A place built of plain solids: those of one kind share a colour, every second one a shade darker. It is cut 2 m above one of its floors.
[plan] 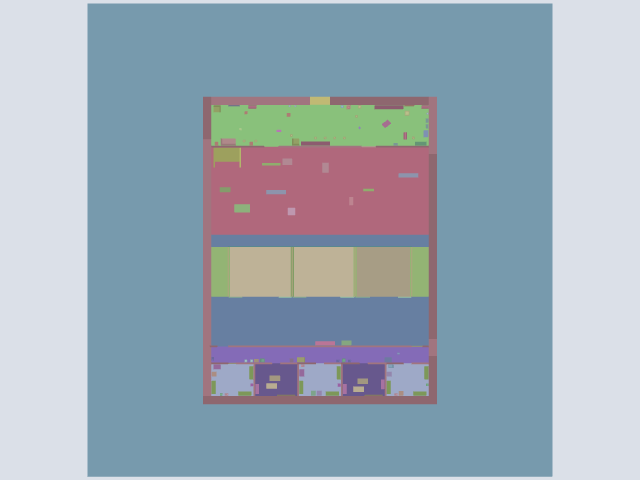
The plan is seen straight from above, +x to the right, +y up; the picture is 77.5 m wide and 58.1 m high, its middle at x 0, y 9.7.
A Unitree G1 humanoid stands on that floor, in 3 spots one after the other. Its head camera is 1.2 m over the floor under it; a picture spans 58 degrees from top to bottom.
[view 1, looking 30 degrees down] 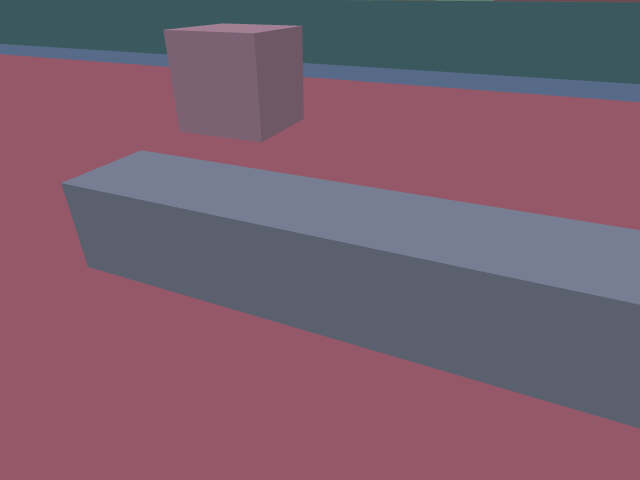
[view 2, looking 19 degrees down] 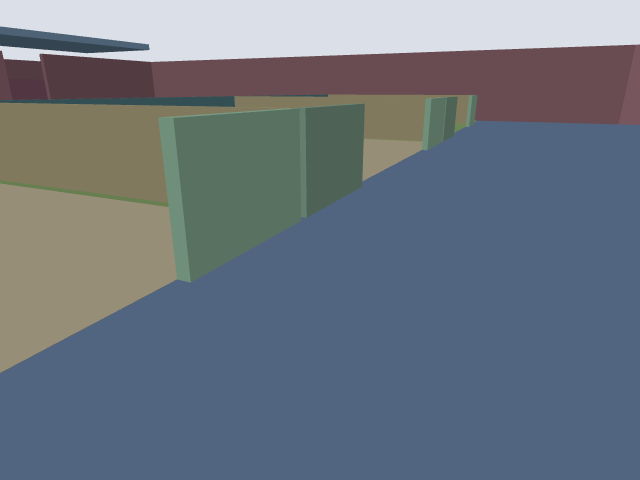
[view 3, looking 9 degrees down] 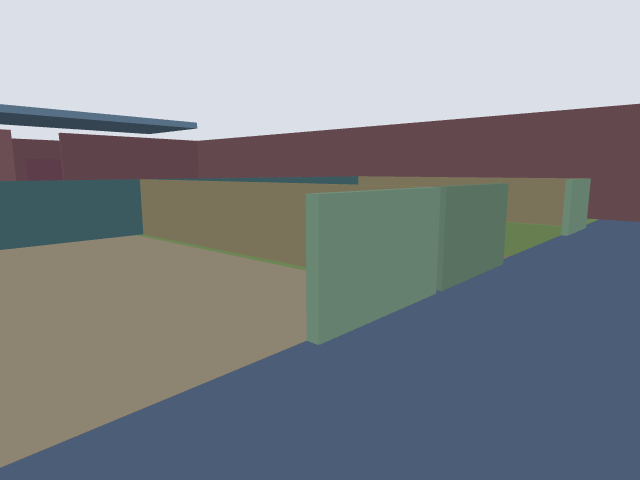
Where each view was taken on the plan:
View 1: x -5.89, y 16.95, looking -67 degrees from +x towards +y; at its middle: pipes_hall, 1.52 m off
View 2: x -7.01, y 0.82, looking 25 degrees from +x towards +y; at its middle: floor_walkway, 3.69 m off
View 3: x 0.32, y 0.77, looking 42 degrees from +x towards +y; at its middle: rail_end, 2.92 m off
